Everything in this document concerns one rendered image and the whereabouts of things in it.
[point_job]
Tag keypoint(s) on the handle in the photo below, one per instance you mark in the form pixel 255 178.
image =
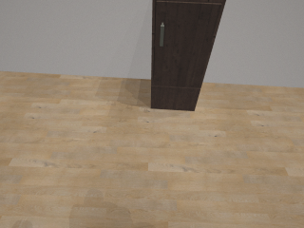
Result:
pixel 162 35

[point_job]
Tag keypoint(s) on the cupboard door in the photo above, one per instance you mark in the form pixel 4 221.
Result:
pixel 189 28

